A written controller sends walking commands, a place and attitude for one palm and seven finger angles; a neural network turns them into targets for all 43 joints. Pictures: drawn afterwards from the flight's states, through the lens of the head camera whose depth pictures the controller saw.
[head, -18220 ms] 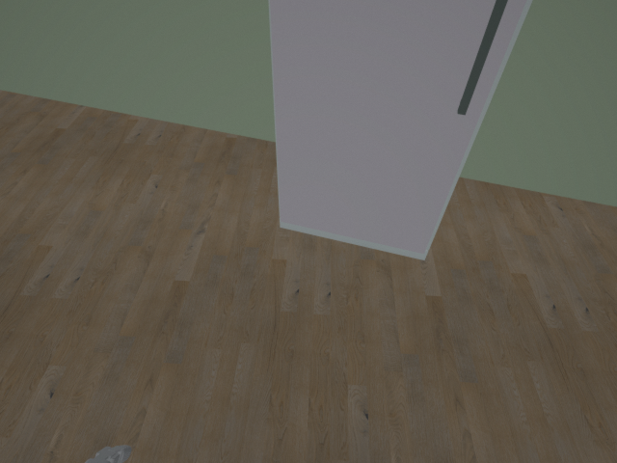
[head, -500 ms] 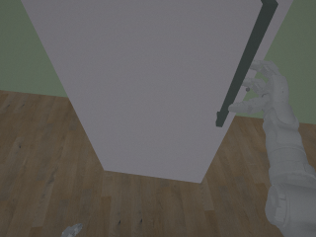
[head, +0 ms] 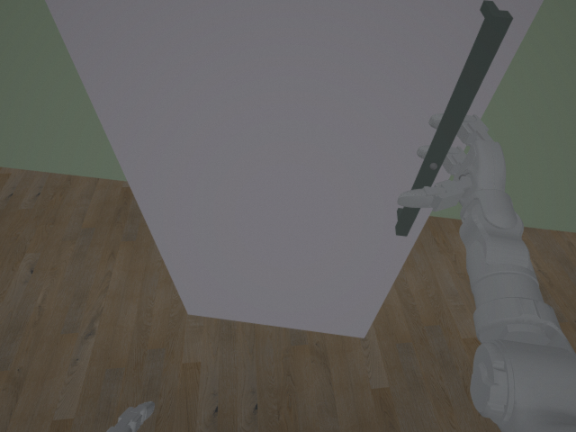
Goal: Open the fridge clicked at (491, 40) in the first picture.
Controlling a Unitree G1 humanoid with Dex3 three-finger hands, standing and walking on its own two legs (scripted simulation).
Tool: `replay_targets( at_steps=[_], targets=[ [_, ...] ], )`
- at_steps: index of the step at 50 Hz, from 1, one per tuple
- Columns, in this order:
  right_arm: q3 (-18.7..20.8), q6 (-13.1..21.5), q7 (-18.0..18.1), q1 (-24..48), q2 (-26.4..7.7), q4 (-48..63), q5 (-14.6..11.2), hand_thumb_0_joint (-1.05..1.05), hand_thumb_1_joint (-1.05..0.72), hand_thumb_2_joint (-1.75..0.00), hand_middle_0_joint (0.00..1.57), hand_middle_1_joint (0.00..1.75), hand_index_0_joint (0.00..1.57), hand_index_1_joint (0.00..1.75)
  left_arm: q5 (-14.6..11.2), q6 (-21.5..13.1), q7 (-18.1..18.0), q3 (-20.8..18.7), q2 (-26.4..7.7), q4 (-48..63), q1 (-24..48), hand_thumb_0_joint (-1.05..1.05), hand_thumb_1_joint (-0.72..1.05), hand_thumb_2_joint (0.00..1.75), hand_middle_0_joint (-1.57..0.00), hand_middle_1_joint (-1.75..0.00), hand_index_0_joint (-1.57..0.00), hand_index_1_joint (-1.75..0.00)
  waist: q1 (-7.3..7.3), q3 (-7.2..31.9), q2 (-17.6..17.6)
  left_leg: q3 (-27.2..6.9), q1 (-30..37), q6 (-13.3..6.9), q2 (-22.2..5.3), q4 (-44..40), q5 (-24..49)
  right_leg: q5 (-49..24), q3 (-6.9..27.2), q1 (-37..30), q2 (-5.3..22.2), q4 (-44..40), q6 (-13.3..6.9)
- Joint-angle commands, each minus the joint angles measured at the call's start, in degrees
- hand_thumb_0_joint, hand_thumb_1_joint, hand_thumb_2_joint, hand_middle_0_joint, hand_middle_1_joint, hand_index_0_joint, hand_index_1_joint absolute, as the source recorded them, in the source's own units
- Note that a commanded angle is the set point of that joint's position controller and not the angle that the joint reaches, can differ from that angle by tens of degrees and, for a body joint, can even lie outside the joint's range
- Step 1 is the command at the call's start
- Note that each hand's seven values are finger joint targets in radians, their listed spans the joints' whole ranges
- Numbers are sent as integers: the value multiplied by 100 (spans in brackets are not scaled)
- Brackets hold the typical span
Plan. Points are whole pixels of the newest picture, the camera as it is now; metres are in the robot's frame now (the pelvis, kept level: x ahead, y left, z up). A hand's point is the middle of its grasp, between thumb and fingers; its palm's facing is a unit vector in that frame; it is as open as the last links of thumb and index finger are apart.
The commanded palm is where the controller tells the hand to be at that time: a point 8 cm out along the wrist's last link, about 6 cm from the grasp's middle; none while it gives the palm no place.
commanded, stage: slide the fingers in behind the handle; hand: right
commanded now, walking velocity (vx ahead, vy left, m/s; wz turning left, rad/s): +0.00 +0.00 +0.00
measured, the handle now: (434, 145) +0.50 -0.16 +0.15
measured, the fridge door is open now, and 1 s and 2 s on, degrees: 0 0 0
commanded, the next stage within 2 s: grip the handle and tug to test in 0.78 s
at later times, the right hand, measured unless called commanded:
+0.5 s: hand (424, 165) +0.45 -0.13 +0.16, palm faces +0.04 +1.00 -0.01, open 14.0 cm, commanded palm +0.42 -0.18 +0.16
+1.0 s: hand (423, 165) +0.45 -0.13 +0.16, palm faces +0.03 +1.00 +0.00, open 13.8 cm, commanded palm +0.42 -0.18 +0.16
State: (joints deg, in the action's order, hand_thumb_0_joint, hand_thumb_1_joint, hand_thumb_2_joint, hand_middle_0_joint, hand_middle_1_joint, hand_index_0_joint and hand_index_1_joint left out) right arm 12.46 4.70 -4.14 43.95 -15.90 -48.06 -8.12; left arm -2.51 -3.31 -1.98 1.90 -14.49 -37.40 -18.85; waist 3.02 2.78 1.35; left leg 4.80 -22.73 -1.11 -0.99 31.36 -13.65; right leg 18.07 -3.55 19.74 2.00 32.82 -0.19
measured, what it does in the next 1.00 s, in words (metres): stands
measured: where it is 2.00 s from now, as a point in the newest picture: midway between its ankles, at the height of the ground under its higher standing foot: outside the picture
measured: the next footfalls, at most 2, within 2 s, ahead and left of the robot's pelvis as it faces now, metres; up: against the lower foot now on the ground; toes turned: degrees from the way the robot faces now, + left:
none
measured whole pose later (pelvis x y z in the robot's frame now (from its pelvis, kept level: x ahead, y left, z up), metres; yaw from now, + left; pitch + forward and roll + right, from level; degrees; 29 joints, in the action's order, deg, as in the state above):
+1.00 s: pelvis -0.01 +0.00 +0.00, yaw +1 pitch +4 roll +0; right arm 11.4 4.5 -1.4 44.4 -13.9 -47.7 -7.1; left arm -2.2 -3.4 -2.1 1.9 -14.0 -37.7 -18.4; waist 3.1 2.3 1.0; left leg 4.0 -21.7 -0.9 -0.9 29.7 -12.2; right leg 16.9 -4.3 18.4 1.8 31.1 -0.4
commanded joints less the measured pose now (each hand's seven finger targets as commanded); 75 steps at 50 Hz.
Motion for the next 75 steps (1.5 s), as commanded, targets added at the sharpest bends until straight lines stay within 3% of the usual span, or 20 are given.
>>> replay_targets(
  at_steps=[1, 3, 8, 10, 16, 19, 22, 24, 25, 34, 37, 44, 45, 48, 52, 57, 61, 64, 66, 75],
  targets=[
    [325, 351, 29, 2853, -1211, 1164, -19, 0, 50, -30, 30, 120, 30, 120, -42, -215, -89, -284, -798, 644, 27, 0, 90, 90, -20, -30, -20, -30, 22, 1701, -226, -380, 1173, -55, 82, -287, 1447, -1122, 237, -280, -165, -439, -173],
    [156, 418, 60, 3094, -1048, 1404, 26, 0, 50, -30, 30, 120, 30, 120, -36, -244, -75, -291, -753, 655, 43, 0, 90, 90, -20, -30, -20, -30, 51, 1850, 56, -382, 1139, -68, 81, -263, 1495, -1200, 235, -426, -174, -420, -163],
    [361, 418, 125, 2693, -1164, 1237, 8, 0, 50, -30, 30, 120, 30, 120, -32, -235, -68, -314, -775, 635, -3, 0, 90, 90, -20, -30, -20, -30, -19, 1842, -308, -381, 1309, -53, 99, -277, 1640, -1265, 199, -329, -160, -441, -168],
    [173, 391, 134, 2835, -992, 1260, 26, 0, 50, -30, 30, 120, 30, 120, -34, -227, -55, -299, -776, 651, -2, 0, 90, 90, -20, -30, -20, -30, 54, 1730, -366, -373, 1252, -40, 97, -310, 1563, -1191, 214, -304, -155, -480, -182],
    [247, 443, 186, 2971, -1077, 1355, 34, 0, 50, -30, 30, 120, 30, 120, -27, -232, -73, -297, -754, 662, 45, 0, 90, 90, -20, -30, -20, -30, 39, 1827, -169, -441, 1336, -33, 83, -361, 1481, -1077, 160, -318, -176, -505, -187],
    [294, 497, 167, 2869, -1163, 1286, 56, 0, 50, -30, 30, 120, 30, 120, -21, -243, -71, -309, -779, 638, 4, 0, 90, 90, -20, -30, -20, -30, 24, 1827, -375, -432, 1403, -36, 87, -380, 1434, -1047, 177, -267, -169, -507, -195],
    [145, 479, 131, 2943, -970, 1283, 51, 0, 50, -30, 30, 120, 30, 120, -33, -259, -70, -300, -753, 644, 33, 0, 90, 90, -20, -30, -20, -30, 36, 1777, -20, -416, 1245, -58, 96, -362, 1461, -1094, 170, -390, -176, -520, -175],
    [144, 465, 135, 2907, -979, 1237, 46, 0, 50, -30, 30, 120, 30, 120, -25, -250, -72, -312, -783, 628, -15, 0, 90, 90, -20, -30, -20, -30, 56, 1799, -311, -374, 1289, -53, 109, -377, 1433, -1119, 205, -376, -161, -534, -180],
    [29, 434, 121, 2890, -809, 1186, 21, 0, 50, -30, 30, 120, 30, 120, -45, -259, -71, -309, -765, 635, 13, 0, 90, 90, -20, -30, -20, -30, 73, 1733, -201, -378, 1186, -54, 115, -377, 1425, -1113, 198, -412, -157, -535, -177],
    [197, 497, 237, 2876, -987, 1323, 71, 0, 50, -30, 30, 120, 30, 120, -2, -257, -50, -316, -782, 616, -15, 0, 90, 90, -20, -30, -20, -30, -2, 1864, -328, -358, 1304, -70, 120, -329, 1530, -1285, 235, -451, -143, -539, -167],
    [171, 478, 229, 2807, -929, 1377, 85, 0, 50, -30, 30, 120, 30, 120, -12, -253, -41, -308, -746, 635, 38, 0, 90, 90, -20, -30, -20, -30, -30, 1848, -133, -366, 1278, -76, 117, -330, 1592, -1331, 204, -500, -154, -541, -152],
    [-97, 379, 255, 3087, -651, 1391, 86, 0, 50, -30, 30, 120, 30, 120, -12, -245, -70, -300, -748, 632, 67, 0, 90, 90, -20, -30, -20, -30, 109, 1635, -289, -334, 1075, -60, 126, -401, 1321, -1137, 258, -533, -133, -581, -165],
    [111, 383, 277, 3017, -851, 1348, 69, 0, 45, -32, 30, 121, 30, 121, -14, -251, -73, -310, -754, 612, 57, 0, 90, 90, -20, -30, -20, -30, 28, 1726, -229, -351, 1123, -70, 124, -395, 1321, -1141, 261, -528, -141, -574, -157],
    [-3, 429, 276, 3054, -702, 1438, 70, 0, 31, -38, 32, 123, 32, 123, -1, -275, -70, -296, -712, 612, 80, 0, 90, 90, -20, -30, -20, -30, 26, 1814, -97, -347, 1148, -77, 128, -356, 1484, -1307, 245, -608, -147, -555, -141],
    [191, 434, 274, 2743, -894, 1494, 74, 0, 13, -46, 34, 125, 34, 125, 7, -251, -45, -313, -738, 626, 62, 0, 90, 90, -20, -30, -20, -30, -51, 1943, -219, -347, 1317, -78, 128, -318, 1728, -1533, 226, -601, -136, -540, -138],
    [117, 329, 225, 2830, -862, 1363, 62, 0, -11, -56, 36, 129, 36, 129, -12, -209, -73, -291, -749, 643, 94, 0, 90, 90, -20, -30, -20, -30, 10, 1666, -276, -350, 1243, -67, 121, -404, 1491, -1245, 221, -460, -145, -609, -154],
    [-60, 403, 223, 2972, -662, 1708, 47, 0, -29, -64, 38, 131, 38, 131, -10, -243, -64, -297, -704, 649, 119, 0, 90, 90, -20, -30, -20, -30, 21, 1849, 24, -343, 1218, -91, 135, -368, 1662, -1510, 242, -717, -137, -565, -136],
    [-153, 358, 223, 2776, -508, 1525, 13, 0, -43, -70, 40, 133, 40, 133, -12, -251, -61, -309, -730, 629, 99, 0, 90, 90, -20, -30, -20, -30, 48, 1706, -260, -308, 1168, -73, 140, -413, 1532, -1404, 254, -650, -121, -585, -138],
    [138, 329, 259, 2843, -874, 1411, 30, 0, -53, -74, 41, 135, 41, 135, -5, -239, -76, -310, -771, 588, 77, 0, 90, 90, -20, -30, -20, -30, 8, 1719, -316, -346, 1218, -63, 132, -425, 1490, -1286, 240, -565, -134, -601, -153],
    [103, 375, 202, 2862, -870, 1248, 58, 0, -90, -90, 45, 140, 45, 140, -5, -224, -79, -301, -759, 601, 49, 0, 90, 90, -20, -30, -20, -30, 18, 1776, -267, -347, 1250, -73, 128, -394, 1551, -1329, 239, -510, -148, -575, -152]
  ],
)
